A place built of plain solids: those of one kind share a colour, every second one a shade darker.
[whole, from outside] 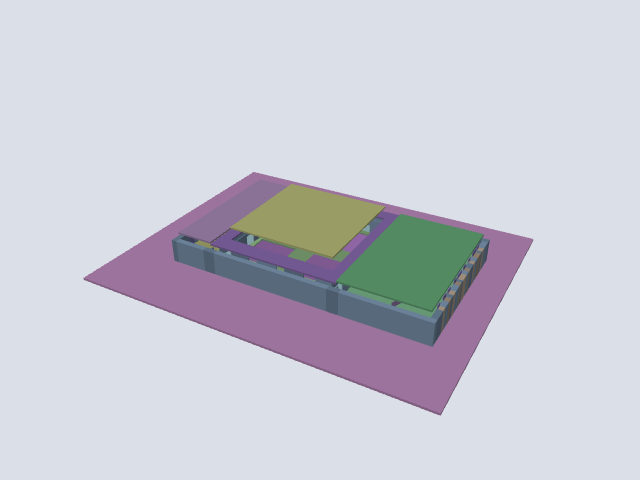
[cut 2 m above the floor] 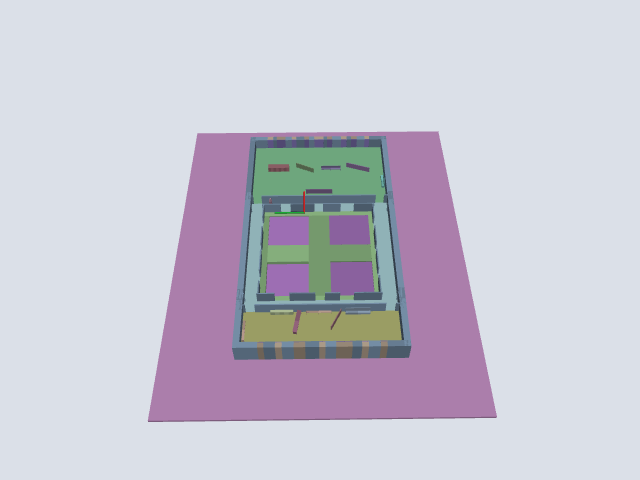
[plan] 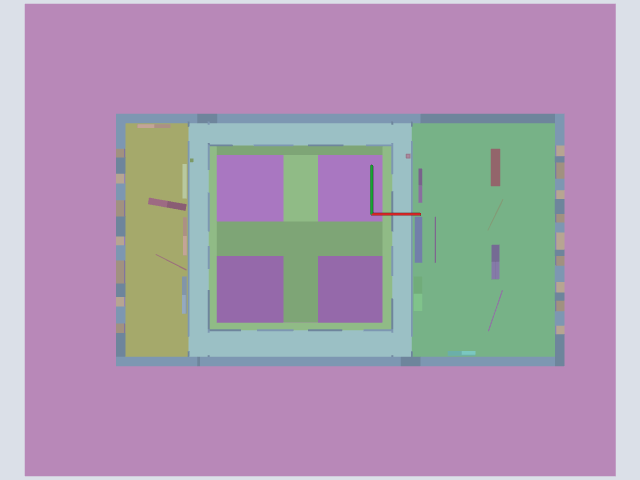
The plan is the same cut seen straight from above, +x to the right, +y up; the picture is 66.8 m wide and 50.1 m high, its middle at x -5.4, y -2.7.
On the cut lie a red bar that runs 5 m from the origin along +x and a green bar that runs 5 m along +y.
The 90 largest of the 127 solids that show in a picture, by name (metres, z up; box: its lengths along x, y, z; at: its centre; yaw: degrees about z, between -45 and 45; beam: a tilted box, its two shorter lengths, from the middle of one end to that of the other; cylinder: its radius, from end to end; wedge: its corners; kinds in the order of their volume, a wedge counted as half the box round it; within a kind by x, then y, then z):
{
 "ground_under_all_1": {"box": [61.71, 49.31, 0.4], "at": [-5.38, -2.7, -1.7]},
 "wall_1": {"box": [1.0, 3.46, 4.15], "at": [-26.19, -14.15, 0.53]},
 "wall_2": {"box": [1.0, 1.77, 4.15], "at": [-26.19, -10.53, 0.53]},
 "wall_3": {"box": [1.0, 1.41, 4.15], "at": [-26.19, -7.94, 0.53]},
 "wall_4": {"box": [1.0, 1.6, 4.15], "at": [-26.19, -4.04, 0.53]},
 "wall_5": {"box": [1.0, 2.08, 4.15], "at": [-26.19, -1.29, 0.53]},
 "wall_6": {"box": [1.0, 1.76, 4.15], "at": [-26.19, 2.33, 0.53]},
 "wall_7": {"box": [1.0, 1.71, 4.15], "at": [-26.19, 5.06, 0.53]},
 "wall_8": {"box": [1.0, 3.66, 4.15], "at": [-26.19, 8.65, 0.53]},
 "wall_9": {"box": [8.48, 1.0, 4.15], "at": [-22.45, -15.38, 0.53]},
 "wall_10": {"box": [8.48, 1.0, 4.15], "at": [-22.45, 9.98, 0.53]},
 "wall_11": {"box": [0.2, 20.43, 4.15], "at": [-19.11, -2.59, 0.53]},
 "wall_12": {"box": [3.9, 1.0, 4.15], "at": [-18.06, -15.38, 0.53]},
 "wall_13": {"box": [3.9, 1.0, 4.15], "at": [-18.06, 9.98, 0.53]},
 "wall_14": {"box": [0.2, 4.3, 4.15], "at": [-17.01, -10.08, 0.53]},
 "wall_15": {"box": [0.2, 4.08, 4.15], "at": [-17.01, 0.21, 0.53]},
 "wall_16": {"box": [0.2, 4.08, 4.15], "at": [-17.01, 0.21, 0.53]},
 "wall_17": {"box": [0.2, 2.68, 4.15], "at": [-17.01, 5.94, 0.53]},
 "wall_18": {"box": [0.2, 2.83, 4.15], "at": [-17.01, 6.01, 0.53]},
 "wall_19": {"box": [3.48, 0.2, 4.15], "at": [-15.38, -12.12, 0.53]},
 "wall_20": {"box": [4.15, 0.2, 4.15], "at": [-10.24, 7.17, 0.53]},
 "wall_21": {"box": [3.83, 0.2, 4.15], "at": [-10.08, -12.12, 0.53]},
 "wall_22": {"box": [20.95, 1.0, 4.15], "at": [-7.44, -15.38, 0.53]},
 "wall_23": {"box": [20.95, 1.0, 4.15], "at": [-7.44, 9.98, 0.53]},
 "wall_24": {"box": [3.6, 0.2, 4.15], "at": [-4.86, -12.12, 0.53]},
 "wall_25": {"box": [3.73, 0.2, 4.15], "at": [-4.8, 7.17, 0.53]},
 "wall_26": {"box": [3.1, 0.2, 4.15], "at": [0.69, -12.12, 0.53]},
 "wall_27": {"box": [2.83, 0.2, 4.15], "at": [0.82, 7.17, 0.53]},
 "wall_28": {"box": [0.2, 3.58, 4.15], "at": [2.14, -10.59, 0.53]},
 "wall_29": {"box": [0.2, 3.43, 4.15], "at": [2.14, -10.51, 0.53]},
 "wall_30": {"box": [0.2, 3.12, 4.15], "at": [2.14, -4.89, 0.53]},
 "wall_31": {"box": [0.2, 4.22, 4.15], "at": [2.14, 0.29, 0.53]},
 "wall_32": {"box": [0.2, 4.22, 4.15], "at": [2.14, 0.29, 0.53]},
 "wall_33": {"box": [0.2, 3.13, 4.15], "at": [2.14, 5.71, 0.53]},
 "wall_34": {"box": [0.2, 3.27, 4.15], "at": [2.14, 5.79, 0.53]},
 "wall_35": {"box": [3.85, 1.0, 4.15], "at": [3.16, -15.38, 0.53]},
 "wall_36": {"box": [3.85, 1.0, 4.15], "at": [3.16, 9.98, 0.53]},
 "wall_37": {"box": [0.2, 20.43, 4.15], "at": [4.19, -2.59, 0.53]},
 "wall_38": {"box": [16.83, 1.0, 4.15], "at": [11.7, -15.38, 0.53]},
 "wall_39": {"box": [16.83, 1.0, 4.15], "at": [11.7, 9.98, 0.53]},
 "wall_40": {"box": [1.0, 3.33, 4.15], "at": [19.61, -14.21, 0.53]},
 "wall_41": {"box": [1.0, 1.51, 4.15], "at": [19.61, -10.89, 0.53]},
 "wall_42": {"box": [1.0, 0.85, 4.15], "at": [19.61, -8.61, 0.53]},
 "wall_43": {"box": [1.0, 1.71, 4.15], "at": [19.61, -6.23, 0.53]},
 "wall_44": {"box": [1.0, 0.66, 4.15], "at": [19.61, -4.04, 0.53]},
 "wall_45": {"box": [1.0, 1.04, 4.15], "at": [19.61, -1.4, 0.53]},
 "wall_46": {"box": [1.0, 1.56, 4.15], "at": [19.61, 0.81, 0.53]},
 "wall_47": {"box": [1.0, 1.2, 4.15], "at": [19.61, 3.08, 0.53]},
 "wall_48": {"box": [1.0, 0.67, 4.15], "at": [19.61, 5.72, 0.53]},
 "wall_49": {"box": [1.0, 3.32, 4.15], "at": [19.61, 8.82, 0.53]},
 "floor_refectory_1": {"box": [15.03, 24.55, 1.55], "at": [11.7, -2.7, -0.78]},
 "floor_corr_1": {"box": [2.1, 24.55, 1.55], "at": [-18.06, -2.7, -0.78]},
 "floor_corr_2": {"box": [19.15, 2.85, 1.55], "at": [-7.44, -13.55, -0.78]},
 "floor_corr_3": {"box": [19.15, 2.4, 1.55], "at": [-7.44, 8.38, -0.78]},
 "floor_corr_4": {"box": [2.05, 24.55, 1.55], "at": [3.16, -2.7, -0.78]},
 "floor_gang_1": {"box": [0.85, 19.3, 1.55], "at": [-16.59, -2.48, -0.78]},
 "floor_gang_2": {"box": [17.3, 0.8, 1.55], "at": [-7.51, -11.72, -0.78]},
 "floor_gang_3": {"box": [17.3, 3.6, 1.55], "at": [-7.51, -2.58, -0.78]},
 "floor_gang_4": {"box": [17.3, 1.0, 1.55], "at": [-7.51, 6.67, -0.78]},
 "floor_gang_5": {"box": [3.6, 6.95, 1.55], "at": [-7.41, -7.85, -0.78]},
 "floor_gang_6": {"box": [3.6, 6.95, 1.55], "at": [-7.41, 2.7, -0.78]},
 "floor_gang_7": {"box": [1.0, 19.3, 1.55], "at": [1.64, -2.48, -0.78]},
 "floor_breakhall_1": {"box": [6.68, 24.55, 1.55], "at": [-22.45, -2.7, -0.78]},
 "step_tier_1": {"box": [6.95, 6.95, 1.31], "at": [-12.69, -7.85, -0.9]},
 "step_tier_2": {"box": [6.95, 6.95, 0.91], "at": [-12.69, 2.7, -1.09]},
 "step_tier_3": {"box": [6.75, 6.95, 1.55], "at": [-2.24, -7.85, -0.78]},
 "step_tier_4": {"box": [6.75, 6.95, 1.36], "at": [-2.24, 2.7, -0.87]},
 "ceil_hall_1": {"box": [19.15, 19.3, 0.3], "at": [-7.44, -2.48, 5.75]},
 "ceil_refectory_1": {"box": [15.03, 24.55, 0.3], "at": [11.7, -2.7, 3.75]},
 "wall_mass_1": {"box": [0.85, 1.0, 4.15], "at": [-26.27, -11.91, 0.53]},
 "wall_mass_2": {"box": [0.85, 1.0, 4.15], "at": [-26.27, -9.14, 0.53]},
 "wall_mass_3": {"box": [0.85, 2.4, 4.15], "at": [-26.27, -6.04, 0.53]},
 "wall_mass_4": {"box": [0.85, 0.9, 4.15], "at": [-26.27, -2.79, 0.53]},
 "wall_mass_5": {"box": [0.85, 1.7, 4.15], "at": [-26.27, 0.59, 0.53]},
 "wall_mass_6": {"box": [0.85, 1.0, 4.15], "at": [-26.27, 3.71, 0.53]},
 "wall_mass_7": {"box": [0.85, 0.9, 4.15], "at": [-26.27, 6.37, 0.53]},
 "wall_mass_8": {"box": [0.85, 0.9, 4.15], "at": [19.69, -12.1, 0.53]},
 "wall_mass_9": {"box": [0.85, 1.1, 4.15], "at": [19.69, -9.59, 0.53]},
 "wall_mass_10": {"box": [0.85, 1.1, 4.15], "at": [19.69, -7.63, 0.53]},
 "wall_mass_11": {"box": [0.85, 1.0, 4.15], "at": [19.69, -4.88, 0.53]},
 "wall_mass_12": {"box": [0.85, 1.8, 4.15], "at": [19.69, -2.81, 0.53]},
 "wall_mass_13": {"box": [0.85, 0.9, 4.15], "at": [19.69, -0.42, 0.53]},
 "wall_mass_14": {"box": [0.85, 0.9, 4.15], "at": [19.69, 2.04, 0.53]},
 "wall_mass_15": {"box": [0.85, 1.7, 4.15], "at": [19.69, 4.54, 0.53]},
 "wall_mass_16": {"box": [0.85, 1.1, 4.15], "at": [19.69, 6.61, 0.53]},
 "ceil_corr_1": {"box": [2.1, 24.55, 0.3], "at": [-18.06, -2.7, 3.4]},
 "ceil_corr_2": {"box": [19.15, 2.85, 0.3], "at": [-7.44, -13.55, 3.4]},
 "ceil_corr_3": {"box": [19.15, 2.4, 0.3], "at": [-7.44, 8.38, 3.4]},
 "ceil_corr_4": {"box": [2.05, 24.55, 0.3], "at": [3.16, -2.7, 3.4]},
 "ceil_breakhall_1": {"box": [6.68, 24.55, 0.3], "at": [-22.45, -2.7, 3.75]}
}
